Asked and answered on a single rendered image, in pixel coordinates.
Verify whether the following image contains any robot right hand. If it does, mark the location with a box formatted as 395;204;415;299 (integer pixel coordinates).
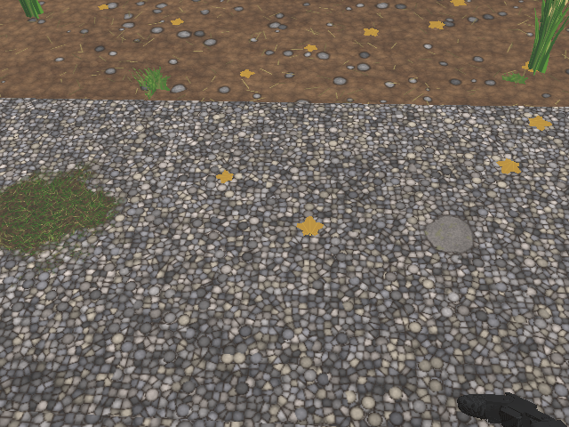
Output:
457;392;567;427

